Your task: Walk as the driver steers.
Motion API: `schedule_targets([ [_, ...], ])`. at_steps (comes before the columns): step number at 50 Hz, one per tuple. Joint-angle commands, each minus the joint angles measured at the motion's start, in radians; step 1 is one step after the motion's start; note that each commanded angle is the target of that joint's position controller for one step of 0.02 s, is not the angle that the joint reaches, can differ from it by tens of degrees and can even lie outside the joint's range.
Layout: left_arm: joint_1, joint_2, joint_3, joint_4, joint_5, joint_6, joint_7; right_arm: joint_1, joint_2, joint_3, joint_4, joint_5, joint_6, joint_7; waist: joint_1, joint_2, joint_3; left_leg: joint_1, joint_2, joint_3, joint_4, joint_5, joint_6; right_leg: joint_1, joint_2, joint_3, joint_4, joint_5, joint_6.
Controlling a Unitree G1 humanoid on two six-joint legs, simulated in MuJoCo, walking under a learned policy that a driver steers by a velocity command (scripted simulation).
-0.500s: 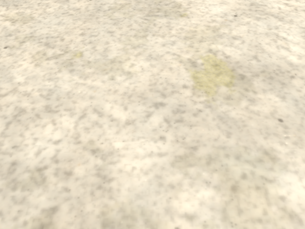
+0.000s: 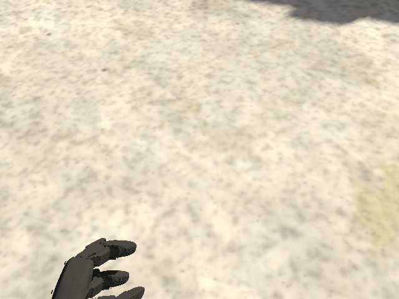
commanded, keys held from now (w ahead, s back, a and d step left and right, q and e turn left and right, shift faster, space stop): w+q+shift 0.50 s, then q+shift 0.06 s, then e+shift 0.16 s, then shift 0.28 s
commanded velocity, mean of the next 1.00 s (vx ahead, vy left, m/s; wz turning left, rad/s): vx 0.71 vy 0.00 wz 0.62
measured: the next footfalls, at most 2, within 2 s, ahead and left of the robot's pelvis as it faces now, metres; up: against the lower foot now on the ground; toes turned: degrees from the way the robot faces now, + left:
right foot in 0.16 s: +0.37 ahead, -0.20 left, +0.00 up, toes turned +14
left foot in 0.62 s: +0.68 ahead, +0.15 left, +0.00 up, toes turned +40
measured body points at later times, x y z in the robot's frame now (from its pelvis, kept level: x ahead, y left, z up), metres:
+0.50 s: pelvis +0.44 -0.04 +0.00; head +0.46 -0.02 +0.45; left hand +0.23 +0.17 -0.12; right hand +0.79 -0.10 -0.04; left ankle +0.55 +0.12 -0.66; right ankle +0.34 -0.21 -0.73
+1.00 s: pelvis +0.73 +0.11 +0.01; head +0.75 +0.15 +0.46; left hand +0.70 +0.41 -0.10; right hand +0.97 -0.04 -0.11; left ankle +0.65 +0.13 -0.73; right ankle +0.94 +0.08 -0.69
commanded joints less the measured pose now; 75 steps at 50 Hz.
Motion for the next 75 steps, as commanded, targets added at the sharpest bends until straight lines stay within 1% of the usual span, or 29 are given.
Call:
schedule_targets([
  [1, -0.07, 0.096, 0.021, -0.069, -0.033, 0.009, -0.008, -0.097, -0.171, -0.047, -0.104, 0.015, -0.041, 0.008, 0.024, -0.032, 0.095, -0.312, 0.185, -0.267, -0.263, 0.322, 0.09, 0.256, 0.061, -0.144, -0.314, 0.246, 0.002],
  [5, -0.033, 0.156, 0.045, -0.065, -0.04, -0.002, 0.006, -0.076, -0.206, -0.066, -0.106, 0.013, -0.036, 0.013, 0.011, 0.048, -0.007, -0.078, 0.224, -0.306, -0.105, 0.618, 0.018, 0.385, 0.14, -0.136, -0.507, 0.253, -0.034],
  [8, 0.474, 0.31, 0.122, 0.055, -0.029, -0.018, 0.049, -0.207, -0.222, -0.068, -0.146, -0.001, -0.048, 0.016, 0.296, 0.025, -0.277, -0.223, 0.169, -0.252, 0.511, 0.662, -0.05, 0.937, 0.075, -0.07, -0.452, -0.041, -0.073],
  [9, 0.628, 0.377, 0.141, 0.088, 0.012, -0.022, 0.062, -0.228, -0.038, -0.019, -0.198, 0.002, -0.057, 0.01, 0.304, -0.235, -0.367, -0.483, 0.083, -0.159, 0.857, -0.126, -0.051, 1.149, -0.205, 0.273, -0.538, -0.443, -0.092],
  [10, 0.468, 0.416, 0.151, 0.064, 0.017, -0.016, 0.047, -0.12, -0.027, 0.004, -0.259, 0.043, -0.052, 0.011, 0.152, -0.472, -0.413, -0.67, 0.087, -0.092, 1.012, -0.163, -0.059, 1.115, -0.344, 0.832, -0.811, -0.612, -0.171],
  [11, 0.317, 0.294, 0.138, 0.032, 0.009, -0.008, 0.038, -0.172, -0.096, 0.0, -0.218, 0.011, -0.026, 0.002, 0.138, -0.254, -0.245, -0.725, 0.185, -0.054, 1.045, -0.036, -0.058, 0.961, -0.292, 0.703, -0.818, -0.75, -0.192],
  [13, 0.288, 0.196, 0.116, 0.065, 0.0, -0.001, 0.029, -0.262, -0.111, -0.006, -0.223, -0.017, -0.002, 0.031, 0.129, -0.064, -0.093, -0.684, 0.259, -0.009, 0.952, 0.052, -0.08, 0.748, -0.197, 0.339, -0.79, -0.394, -0.166],
  [16, 0.398, 0.132, 0.098, 0.18, -0.025, -0.026, 0.018, -0.346, -0.042, 0.018, -0.284, -0.027, 0.034, 0.071, 0.107, -0.094, -0.008, -0.71, 0.325, -0.008, 0.923, 0.078, -0.09, 0.654, -0.137, 0.066, -0.819, -0.097, -0.126],
  [24, 0.459, 0.196, 0.106, 0.261, -0.025, -0.062, 0.015, -0.603, -0.051, 0.05, -0.395, -0.023, 0.05, 0.105, 0.094, -0.027, 0.145, -0.661, 0.299, 0.183, 0.504, 0.318, -0.059, 0.636, -0.067, -0.375, -0.945, 0.431, -0.077],
  [26, 0.483, 0.229, 0.109, 0.267, -0.025, -0.052, 0.028, -0.619, -0.038, 0.056, -0.387, -0.022, 0.043, 0.108, 0.087, -0.04, 0.138, -0.536, 0.225, 0.28, 0.377, 0.301, -0.023, 0.69, -0.056, -0.439, -0.857, 0.901, -0.054],
  [28, 0.485, 0.293, 0.124, 0.258, -0.036, -0.032, 0.049, -0.478, -0.063, 0.046, -0.337, -0.033, 0.033, 0.094, 0.006, -0.085, 0.036, -0.333, 0.133, 0.308, 0.3, 0.261, -0.011, 0.731, -0.081, -0.433, -0.603, 1.272, -0.045],
  [30, 0.45, 0.304, 0.121, 0.246, -0.049, -0.018, 0.05, -0.116, -0.116, 0.01, -0.204, -0.047, 0.014, 0.062, -0.138, -0.1, -0.124, 0.143, 0.129, 0.141, 0.129, 0.378, 0.043, 0.552, -0.105, -0.39, -0.148, 1.091, -0.07],
  [31, 0.473, 0.229, 0.112, 0.239, -0.044, -0.014, 0.032, -0.123, -0.163, -0.01, -0.167, -0.046, 0.012, 0.033, -0.075, 0.025, -0.13, 0.326, 0.263, -0.007, 0.105, 0.548, 0.056, 0.328, 0.045, -0.39, 0.187, 0.081, -0.065],
  [32, 0.574, 0.199, 0.092, 0.17, -0.048, -0.054, 0.035, -0.219, -0.285, -0.025, -0.285, 0.018, 0.01, 0.01, 0.036, 0.227, -0.359, 0.662, 0.578, -0.454, 0.218, 1.257, 0.188, 0.047, 0.116, -0.19, 0.548, -0.427, -0.036],
  [33, 0.53, 0.275, 0.103, 0.182, -0.107, -0.072, 0.028, -0.151, -0.232, -0.028, -0.265, -0.005, 0.021, 0.005, -0.059, 0.053, -0.59, 0.694, 0.673, -0.538, 0.081, 1.127, 0.278, 0.016, 0.123, 0.031, 0.608, -0.379, -0.038],
  [34, 0.476, 0.273, 0.108, 0.173, -0.141, -0.066, 0.036, -0.194, -0.213, -0.025, -0.249, -0.01, 0.011, 0.016, -0.019, -0.063, -0.459, 0.506, 0.637, -0.47, -0.001, 0.905, 0.271, 0.012, 0.087, 0.002, 0.55, -0.311, -0.034],
  [35, 0.421, 0.253, 0.11, 0.168, -0.133, -0.05, 0.052, -0.302, -0.161, -0.014, -0.247, 0.021, -0.009, 0.023, 0.04, -0.148, -0.259, 0.264, 0.593, -0.352, -0.059, 0.787, 0.213, 0.007, 0.038, -0.041, 0.456, -0.251, -0.021],
  [39, 0.462, 0.167, 0.116, 0.214, -0.094, 0.021, 0.062, -0.395, -0.058, 0.015, -0.195, 0.008, -0.051, 0.033, 0.153, -0.038, -0.058, -0.231, 0.444, -0.046, -0.175, 0.822, 0.091, 0.242, -0.009, -0.059, 0.215, -0.13, -0.003],
  [46, 0.231, 0.097, 0.096, 0.162, -0.061, 0.003, 0.036, -0.34, -0.064, 0.014, -0.119, 0.012, -0.011, -0.019, 0.078, 0.042, -0.088, -0.068, 0.331, 0.124, -0.146, 0.875, -0.019, 0.212, 0.065, -0.147, -0.307, 0.267, -0.009],
  [51, 0.163, 0.144, 0.102, 0.134, -0.05, -0.005, 0.008, -0.316, -0.075, 0.009, -0.068, 0.014, 0.018, -0.017, 0.073, 0.071, -0.071, 0.038, 0.41, 0.044, -0.021, 0.81, -0.003, 0.228, 0.095, -0.141, -0.474, 0.197, -0.064],
  [53, 0.237, 0.195, 0.12, 0.161, -0.034, -0.015, 0.008, -0.297, -0.074, 0.009, -0.056, 0.021, 0.017, -0.018, 0.115, 0.019, -0.105, 0.0, 0.346, 0.059, 0.124, 0.728, -0.067, 0.414, 0.102, -0.133, -0.607, 0.525, -0.12],
  [54, 0.259, 0.264, 0.134, 0.162, -0.021, -0.018, 0.015, -0.228, -0.067, 0.009, -0.055, -0.003, 0.001, -0.015, 0.08, -0.079, -0.177, -0.119, 0.263, 0.088, 0.244, 0.518, -0.123, 0.614, -0.001, -0.038, -0.506, 1.005, -0.19],
  [56, 0.361, 0.139, 0.102, 0.195, -0.021, 0.002, 0.02, -0.192, -0.053, 0.019, -0.019, 0.02, 0.004, -0.001, 0.146, -0.225, -0.385, -0.346, 0.187, 0.015, 0.592, -0.325, -0.227, 0.869, -0.242, 0.243, -0.53, 1.154, -0.445],
  [58, 0.239, 0.147, 0.1, 0.183, -0.045, 0.02, 0.017, -0.285, -0.071, 0.007, -0.037, 0.041, 0.053, -0.007, 0.114, -0.082, -0.261, -0.394, 0.251, -0.024, 0.643, -0.367, -0.237, 0.691, -0.196, 0.212, -0.608, 0.659, -0.377],
  [60, 0.1, 0.166, 0.108, 0.161, -0.047, 0.039, 0.024, -0.297, -0.044, 0.008, -0.031, 0.03, 0.095, -0.028, 0.062, -0.09, -0.119, -0.32, 0.28, 0.014, 0.458, -0.274, -0.245, 0.441, -0.123, 0.131, -0.704, 0.298, -0.295],
  [65, 0.083, 0.129, 0.105, 0.194, -0.056, 0.06, 0.038, -0.207, -0.007, 0.011, 0.041, 0.007, 0.098, -0.037, 0.033, -0.14, -0.145, -0.05, 0.235, 0.097, 0.11, 0.108, -0.217, 0.312, -0.019, 0.001, -0.72, -0.073, -0.217],
  [67, 0.13, 0.099, 0.095, 0.224, -0.047, 0.057, 0.034, -0.256, -0.06, 0.005, 0.017, -0.019, 0.094, -0.039, 0.069, -0.06, -0.079, -0.075, 0.325, -0.006, -0.007, 0.074, -0.16, 0.276, 0.042, -0.044, -0.676, -0.27, -0.123],
  [68, 0.138, 0.092, 0.098, 0.218, -0.043, 0.058, 0.035, -0.297, -0.09, -0.002, 0.027, -0.005, 0.088, -0.04, 0.119, 0.082, -0.032, -0.263, 0.332, -0.033, -0.047, -0.164, -0.121, 0.385, 0.109, -0.125, -0.648, -0.196, -0.083],
  [75, 0.135, 0.102, 0.11, 0.29, -0.05, 0.052, 0.042, -0.278, -0.037, 0.012, 0.069, 0.01, 0.024, -0.041, 0.092, 0.028, -0.013, -0.247, 0.299, 0.003, -0.043, 0.032, -0.168, 0.512, 0.11, -0.128, -0.565, 0.129, -0.097],
])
